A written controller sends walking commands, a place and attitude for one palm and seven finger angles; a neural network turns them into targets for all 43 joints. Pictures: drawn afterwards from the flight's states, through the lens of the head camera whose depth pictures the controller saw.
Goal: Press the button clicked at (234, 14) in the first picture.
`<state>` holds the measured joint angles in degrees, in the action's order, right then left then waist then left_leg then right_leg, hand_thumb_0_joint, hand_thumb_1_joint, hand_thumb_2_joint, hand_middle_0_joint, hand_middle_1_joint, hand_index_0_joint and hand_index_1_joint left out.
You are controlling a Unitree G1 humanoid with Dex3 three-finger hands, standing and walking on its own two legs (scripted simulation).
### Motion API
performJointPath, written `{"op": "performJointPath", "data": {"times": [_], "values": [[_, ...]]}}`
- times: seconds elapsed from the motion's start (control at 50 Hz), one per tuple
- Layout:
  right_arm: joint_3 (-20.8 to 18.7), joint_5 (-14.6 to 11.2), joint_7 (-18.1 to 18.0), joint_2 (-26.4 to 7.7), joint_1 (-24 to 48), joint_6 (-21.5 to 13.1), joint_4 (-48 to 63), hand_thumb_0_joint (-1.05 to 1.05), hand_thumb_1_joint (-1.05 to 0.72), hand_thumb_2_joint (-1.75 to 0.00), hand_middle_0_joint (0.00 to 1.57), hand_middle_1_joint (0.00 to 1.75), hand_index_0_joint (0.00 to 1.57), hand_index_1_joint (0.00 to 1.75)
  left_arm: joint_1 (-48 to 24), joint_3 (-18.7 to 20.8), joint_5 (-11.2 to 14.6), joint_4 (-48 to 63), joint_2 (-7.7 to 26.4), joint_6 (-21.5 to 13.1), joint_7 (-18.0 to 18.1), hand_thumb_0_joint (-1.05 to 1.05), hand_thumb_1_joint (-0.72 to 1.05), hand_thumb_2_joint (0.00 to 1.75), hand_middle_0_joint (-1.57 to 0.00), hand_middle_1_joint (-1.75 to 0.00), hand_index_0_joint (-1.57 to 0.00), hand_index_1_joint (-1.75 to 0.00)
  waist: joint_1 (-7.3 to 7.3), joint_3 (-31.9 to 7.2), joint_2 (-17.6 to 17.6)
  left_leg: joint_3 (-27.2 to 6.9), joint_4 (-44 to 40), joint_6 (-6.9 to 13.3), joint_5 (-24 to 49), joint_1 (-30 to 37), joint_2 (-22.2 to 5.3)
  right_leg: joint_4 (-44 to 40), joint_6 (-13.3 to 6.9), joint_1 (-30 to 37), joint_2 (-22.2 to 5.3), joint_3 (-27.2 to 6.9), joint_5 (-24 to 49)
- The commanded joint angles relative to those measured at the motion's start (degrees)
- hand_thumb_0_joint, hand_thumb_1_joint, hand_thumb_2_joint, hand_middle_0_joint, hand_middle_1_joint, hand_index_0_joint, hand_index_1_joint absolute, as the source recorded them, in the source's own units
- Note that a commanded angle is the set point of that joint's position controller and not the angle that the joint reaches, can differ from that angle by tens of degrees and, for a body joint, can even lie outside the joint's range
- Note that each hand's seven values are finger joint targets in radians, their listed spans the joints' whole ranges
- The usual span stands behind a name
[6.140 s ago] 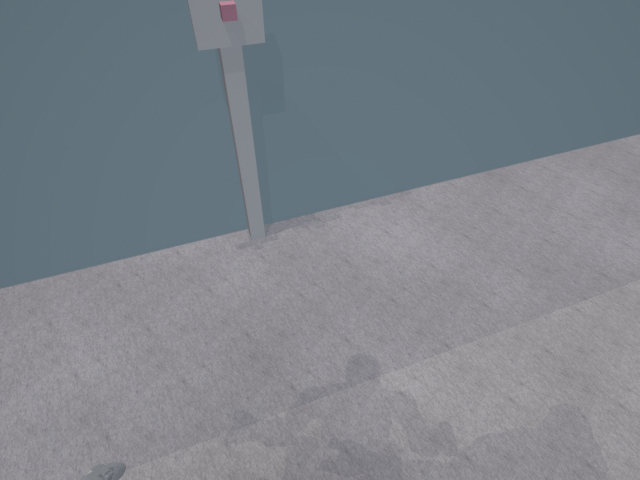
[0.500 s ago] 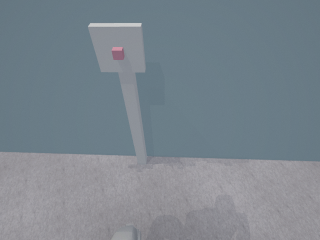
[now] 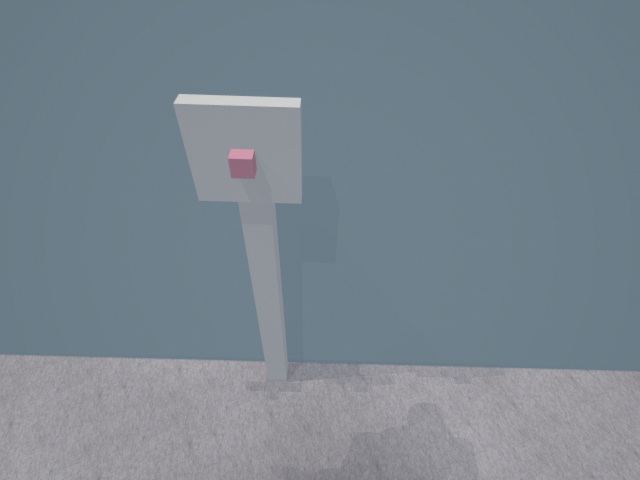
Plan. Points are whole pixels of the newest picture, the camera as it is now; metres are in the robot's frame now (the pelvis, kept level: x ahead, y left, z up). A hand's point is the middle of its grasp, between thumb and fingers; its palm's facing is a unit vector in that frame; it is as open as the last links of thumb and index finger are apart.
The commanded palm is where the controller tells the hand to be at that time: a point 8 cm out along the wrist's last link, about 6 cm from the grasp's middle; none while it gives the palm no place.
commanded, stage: come to a stop and stand still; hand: left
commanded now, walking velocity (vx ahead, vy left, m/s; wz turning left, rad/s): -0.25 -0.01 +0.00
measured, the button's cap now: (243, 162) +0.54 +0.16 +0.12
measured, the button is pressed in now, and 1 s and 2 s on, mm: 0 0 0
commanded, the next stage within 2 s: look again from close up in 1.38 s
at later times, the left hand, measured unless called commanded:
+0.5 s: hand out of the picture +0.07 +0.20 -0.19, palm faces +0.06 -0.98 -0.21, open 7.3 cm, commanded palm none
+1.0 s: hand out of the picture +0.00 +0.15 -0.17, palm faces +0.02 -0.98 -0.19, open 7.3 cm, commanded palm none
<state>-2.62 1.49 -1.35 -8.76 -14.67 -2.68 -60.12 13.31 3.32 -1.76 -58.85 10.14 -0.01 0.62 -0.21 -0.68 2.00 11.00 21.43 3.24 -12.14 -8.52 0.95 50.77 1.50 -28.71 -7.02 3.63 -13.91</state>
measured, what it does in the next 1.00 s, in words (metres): steps on the spot: right foot, then left foot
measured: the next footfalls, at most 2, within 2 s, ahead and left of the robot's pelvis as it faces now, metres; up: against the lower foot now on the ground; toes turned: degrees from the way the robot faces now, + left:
right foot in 0.10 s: +0.13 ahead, -0.14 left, +0.00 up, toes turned -6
left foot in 0.48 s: +0.02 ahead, +0.13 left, +0.00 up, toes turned +4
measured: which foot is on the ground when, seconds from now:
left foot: down 0.00-0.14, up 0.16-0.46, down 0.48-1.00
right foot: up 0.00-0.08, down 0.10-0.48, up 0.50-0.78, down 0.80-1.00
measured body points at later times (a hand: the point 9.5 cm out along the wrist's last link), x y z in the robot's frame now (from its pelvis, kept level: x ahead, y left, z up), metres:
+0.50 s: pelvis +0.00 +0.01 -0.02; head +0.02 +0.02 +0.43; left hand +0.07 +0.25 -0.17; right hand +0.04 -0.24 -0.16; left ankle -0.01 +0.13 -0.74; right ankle +0.09 -0.13 -0.74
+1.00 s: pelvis +0.01 -0.01 +0.00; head +0.01 -0.02 +0.45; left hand +0.00 +0.21 -0.16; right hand -0.01 -0.22 -0.17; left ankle -0.02 +0.13 -0.74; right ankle -0.02 -0.10 -0.74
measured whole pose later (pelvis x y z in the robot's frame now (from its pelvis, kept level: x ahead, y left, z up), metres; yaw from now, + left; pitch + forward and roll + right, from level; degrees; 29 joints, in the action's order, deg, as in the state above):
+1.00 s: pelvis +0.01 -0.01 +0.00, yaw +0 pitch -1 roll +1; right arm -0.6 0.7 -2.2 -7.3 -16.2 -0.1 -66.9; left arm 16.5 -0.4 -0.4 -66.8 6.9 -0.3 2.2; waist 0.8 1.0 -0.8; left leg 3.5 22.7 -1.5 -14.3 -7.4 -2.2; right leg 24.6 -1.5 -7.9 0.0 3.0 -15.8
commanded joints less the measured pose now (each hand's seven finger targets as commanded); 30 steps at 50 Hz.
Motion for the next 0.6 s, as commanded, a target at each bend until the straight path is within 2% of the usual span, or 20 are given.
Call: {"op": "performJointPath", "data": {"times": [0.0,0.04,0.06,0.08,0.1,0.12,0.14,0.18,0.2,0.24,0.36,0.4,0.42,0.44,0.46,0.48,0.5,0.52,0.54,0.58], "values": [[-0.30,-0.03,-0.39,-5.86,-2.01,-0.20,0.88,0.00,-0.90,-0.90,0.20,0.30,0.20,0.30,3.77,-0.99,0.43,1.27,-0.48,0.14,0.26,0.00,0.90,0.90,-0.20,-0.30,-0.20,-0.30,-0.39,4.26,-6.39,-9.12,-4.99,5.52,22.50,-3.09,-16.20,-12.61,0.51,8.29,1.52,0.23,0.60],[-0.40,-0.36,-0.50,-6.08,-2.33,0.46,-0.31,0.00,-0.90,-0.90,0.20,0.30,0.20,0.30,5.31,-0.96,0.48,0.65,1.54,-0.20,0.67,0.00,0.90,0.90,-0.20,-0.30,-0.20,-0.30,-1.28,2.51,-6.02,-7.58,1.04,2.54,24.82,-1.59,-14.29,-22.28,0.34,14.10,2.38,0.91,6.75],[-0.36,-0.61,-0.44,-5.18,-3.06,0.64,-0.69,0.00,-0.90,-0.90,0.20,0.30,0.20,0.30,6.41,-0.72,0.44,0.25,3.64,-0.62,0.95,0.00,0.90,0.90,-0.20,-0.30,-0.20,-0.30,-1.68,1.74,-3.15,-6.70,3.91,0.08,20.49,-2.82,-12.01,-26.68,-0.04,17.95,1.00,-0.92,16.15],[-0.30,-1.02,-0.29,-3.67,-4.86,0.90,-0.77,0.00,-0.90,-0.90,0.20,0.30,0.20,0.30,6.36,-0.47,0.35,0.23,6.46,-0.96,1.36,0.00,0.90,0.90,-0.20,-0.30,-0.20,-0.30,-0.70,0.65,1.04,-6.01,5.88,-2.14,10.53,-7.39,-8.78,-24.74,-2.25,22.47,-3.84,-7.12,31.50],[-0.32,-1.34,0.03,-2.82,-6.29,1.55,-0.96,0.00,-0.90,-0.90,0.20,0.30,0.20,0.30,5.34,-0.29,0.54,0.60,8.45,-0.94,1.46,0.00,0.90,0.90,-0.20,-0.30,-0.20,-0.30,0.25,0.41,2.35,-5.20,7.54,-3.44,-0.88,-8.76,-6.21,-23.36,-5.48,22.72,-9.49,-9.73,41.07],[-0.46,-1.32,-0.05,-2.35,-7.49,2.66,-1.31,0.00,-0.90,-0.90,0.20,0.30,0.20,0.30,5.06,0.33,0.75,0.69,10.14,-1.07,1.60,0.00,0.90,0.90,-0.20,-0.30,-0.20,-0.30,0.36,-3.06,9.35,-4.10,11.63,-4.50,-8.56,-8.27,-4.01,-24.38,-9.24,23.61,-12.40,-12.78,46.64],[-0.78,-1.17,-0.25,-3.10,-6.93,3.41,-1.09,0.00,-0.90,-0.90,0.20,0.30,0.20,0.30,5.49,0.47,0.82,0.70,10.15,-0.95,1.82,0.00,0.90,0.90,-0.20,-0.30,-0.20,-0.30,-0.56,-4.37,12.72,-4.40,18.96,-4.87,-16.98,-8.14,-3.18,-26.49,-11.75,23.35,-13.92,-13.73,50.92],[-1.15,-1.39,-0.58,-3.49,-4.78,4.14,-0.19,0.00,-0.90,-0.90,0.20,0.30,0.20,0.30,3.38,1.08,0.47,1.49,9.97,-0.34,2.35,0.00,0.90,0.90,-0.20,-0.30,-0.20,-0.30,-1.62,-5.02,8.87,-8.82,31.42,-4.80,-21.72,-12.82,-2.76,-26.60,-15.00,24.88,-15.67,-14.18,53.16],[-1.26,-1.41,-0.59,-3.35,-3.65,4.41,0.27,0.00,-0.90,-0.90,0.20,0.30,0.20,0.30,2.43,1.42,0.26,2.13,9.94,-0.05,2.54,0.00,0.90,0.90,-0.20,-0.30,-0.20,-0.30,-1.83,-4.91,5.89,-10.31,35.32,-4.87,-21.60,-14.25,-2.41,-26.46,-15.26,24.59,-15.70,-13.50,51.51],[-1.56,-1.25,-0.37,-3.33,-3.14,5.13,0.98,0.00,-0.90,-0.90,0.20,0.30,0.20,0.30,-0.32,1.88,0.07,3.50,9.67,0.49,2.83,0.00,0.90,0.90,-0.20,-0.30,-0.20,-0.30,-1.30,-4.31,3.53,-11.48,37.17,-5.28,-19.82,-14.52,-2.54,-27.46,-14.20,22.12,-14.84,-11.21,44.56],[-1.35,-0.95,0.51,-2.72,-5.74,4.88,2.07,0.00,-0.90,-0.90,0.20,0.30,0.20,0.30,-3.63,2.40,-0.48,5.04,10.43,1.15,2.21,0.00,0.90,0.90,-0.20,-0.30,-0.20,-0.30,0.05,-4.79,8.77,-8.41,21.58,-5.26,-13.81,-8.39,-2.02,-30.75,-10.71,16.51,-10.48,-10.22,16.19],[-1.00,-0.88,0.53,-2.62,-9.45,4.16,1.08,0.00,-0.90,-0.90,0.20,0.30,0.20,0.30,-4.66,2.21,-0.01,4.97,9.85,1.62,1.88,0.00,0.90,0.90,-0.20,-0.30,-0.20,-0.30,1.85,-4.29,8.92,-6.46,8.62,-4.64,-5.30,-0.06,-1.35,-29.62,-7.29,10.74,-7.32,-8.54,1.61],[-0.82,-0.76,0.51,-3.50,-10.66,3.63,0.51,0.00,-0.90,-0.90,0.20,0.30,0.20,0.30,-4.55,1.57,0.49,4.99,8.14,1.95,1.65,0.00,0.90,0.90,-0.20,-0.30,-0.20,-0.30,2.35,-3.16,4.64,-8.00,2.33,-4.21,-3.91,4.16,-2.76,-26.94,-4.73,5.35,-4.20,-6.92,-7.80],[-1.26,-0.31,0.51,-6.39,-10.09,3.04,1.12,0.00,-0.90,-0.90,0.20,0.30,0.20,0.30,-3.71,0.76,0.95,5.18,4.98,2.15,1.32,0.00,0.90,0.90,-0.20,-0.30,-0.20,-0.30,2.41,-1.56,-7.68,-18.85,-5.90,-2.11,-12.56,1.67,-9.99,-19.49,-1.88,1.24,0.86,-3.68,-13.78],[-1.56,0.23,0.19,-9.98,-6.20,2.85,3.13,0.00,-0.90,-0.90,0.20,0.30,0.20,0.30,-3.79,0.29,1.35,5.90,2.34,2.30,1.04,0.00,0.90,0.90,-0.20,-0.30,-0.20,-0.30,1.95,3.81,-17.73,-30.17,-14.49,1.63,-23.04,-9.11,-19.06,-11.90,0.15,1.41,5.13,-0.29,-12.51],[-1.45,0.33,-0.24,-10.58,-1.53,2.64,3.86,0.00,-0.90,-0.90,0.20,0.30,0.20,0.30,-5.02,0.47,0.73,4.92,3.57,2.80,0.97,0.00,0.90,0.90,-0.20,-0.30,-0.20,-0.30,1.72,7.08,-18.79,-33.22,-17.97,3.25,-26.94,-15.93,-20.59,-5.87,0.06,3.77,4.33,-4.31,-11.19],[-0.96,0.49,-0.50,-9.42,1.14,2.57,4.04,0.00,-0.90,-0.90,0.20,0.30,0.20,0.30,-4.34,0.80,0.32,3.56,4.27,2.91,0.53,0.00,0.90,0.90,-0.20,-0.30,-0.20,-0.30,0.30,8.94,-15.25,-30.44,-18.02,3.01,-26.19,-18.27,-18.55,-1.28,-0.34,5.49,4.62,-6.06,-8.48],[-0.52,0.36,-0.66,-8.78,3.45,2.36,4.11,0.00,-0.90,-0.90,0.20,0.30,0.20,0.30,-0.81,0.81,0.28,2.05,3.75,2.74,0.04,0.00,0.90,0.90,-0.20,-0.30,-0.20,-0.30,-1.53,8.80,-12.07,-26.35,-16.37,2.88,-22.66,-16.06,-16.69,1.62,-0.27,4.71,5.12,-5.75,-6.60],[-0.38,-0.03,-0.79,-8.17,3.43,1.94,3.79,0.00,-0.90,-0.90,0.20,0.30,0.20,0.30,1.42,0.59,0.28,0.73,3.72,2.29,-0.37,0.00,0.90,0.90,-0.20,-0.30,-0.20,-0.30,-1.84,7.47,-9.45,-23.57,-14.89,3.13,-18.76,-12.65,-15.72,2.33,-0.12,4.07,5.06,-5.11,-5.80],[-0.56,-0.04,-0.91,-8.34,0.79,1.64,2.91,0.00,-0.90,-0.90,0.20,0.30,0.20,0.30,2.25,0.01,0.24,-0.13,3.26,1.63,-0.57,0.00,0.90,0.90,-0.20,-0.30,-0.20,-0.30,-0.44,6.19,-8.61,-20.27,-12.99,3.51,-10.52,-4.48,-14.75,-0.02,0.47,1.76,4.77,-3.67,-5.91]]}}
